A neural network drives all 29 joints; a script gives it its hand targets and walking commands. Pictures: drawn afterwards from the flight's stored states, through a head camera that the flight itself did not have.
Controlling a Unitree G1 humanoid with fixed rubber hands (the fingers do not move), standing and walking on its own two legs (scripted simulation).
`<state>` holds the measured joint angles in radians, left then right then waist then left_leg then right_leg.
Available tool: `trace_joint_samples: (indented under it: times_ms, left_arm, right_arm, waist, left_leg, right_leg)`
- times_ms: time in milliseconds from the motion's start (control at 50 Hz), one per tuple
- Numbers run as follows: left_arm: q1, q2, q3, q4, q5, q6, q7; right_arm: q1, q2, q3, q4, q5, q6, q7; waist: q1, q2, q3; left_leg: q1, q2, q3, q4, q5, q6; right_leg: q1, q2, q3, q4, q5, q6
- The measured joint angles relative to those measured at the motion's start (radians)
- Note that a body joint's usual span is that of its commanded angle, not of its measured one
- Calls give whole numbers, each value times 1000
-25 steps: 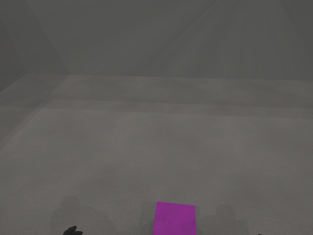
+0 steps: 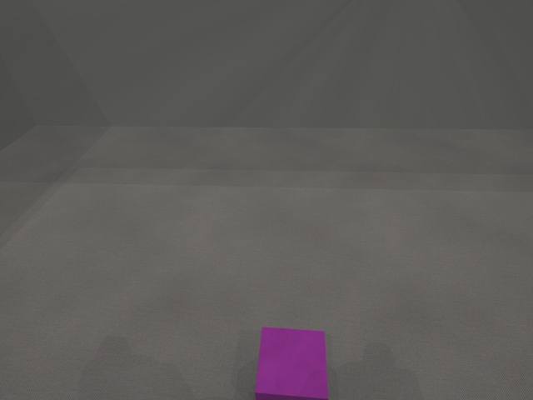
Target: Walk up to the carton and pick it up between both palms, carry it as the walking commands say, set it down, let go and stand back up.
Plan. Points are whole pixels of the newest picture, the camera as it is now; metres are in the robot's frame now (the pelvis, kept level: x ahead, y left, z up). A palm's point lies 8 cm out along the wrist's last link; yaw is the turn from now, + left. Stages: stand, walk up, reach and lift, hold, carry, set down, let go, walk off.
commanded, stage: stand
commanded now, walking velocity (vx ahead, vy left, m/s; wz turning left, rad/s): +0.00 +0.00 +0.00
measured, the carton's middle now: (291, 372) +0.47 -0.04 -0.68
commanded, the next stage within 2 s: none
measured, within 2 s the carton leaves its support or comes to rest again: neither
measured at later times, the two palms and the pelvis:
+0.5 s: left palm out of the picture +0.03 +0.29 -0.12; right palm out of the picture +0.01 -0.29 -0.12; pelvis -0.02 +0.00 +0.00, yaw +0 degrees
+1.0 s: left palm out of the picture +0.04 +0.29 -0.12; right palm out of the picture +0.02 -0.29 -0.12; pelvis -0.03 +0.00 +0.00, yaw +0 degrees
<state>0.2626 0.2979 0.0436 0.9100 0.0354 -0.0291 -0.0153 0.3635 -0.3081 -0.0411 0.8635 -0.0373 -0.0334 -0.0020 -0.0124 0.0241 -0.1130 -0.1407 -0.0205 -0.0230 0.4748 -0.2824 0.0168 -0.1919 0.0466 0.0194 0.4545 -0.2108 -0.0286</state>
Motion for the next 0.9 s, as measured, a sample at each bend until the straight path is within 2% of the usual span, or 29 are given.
trace_joint_samples:
  times_ms: [420, 900]
  left_arm:
    - [-15, 26, -17, 134, -13, -7, 1]
    - [-78, 19, -28, 184, -19, -5, 9]
  right_arm:
    - [-41, -3, 10, 121, 17, -8, 1]
    - [-116, -1, 16, 185, 19, -8, 0]
  waist:
    - [13, -24, 52]
    - [22, -31, 95]
  left_leg:
    - [-14, -5, 1, -7, 34, -1]
    - [7, -11, -4, -63, 72, 0]
  right_leg:
    - [-14, 0, 15, -8, 37, 3]
    - [3, -6, 25, -57, 70, 8]
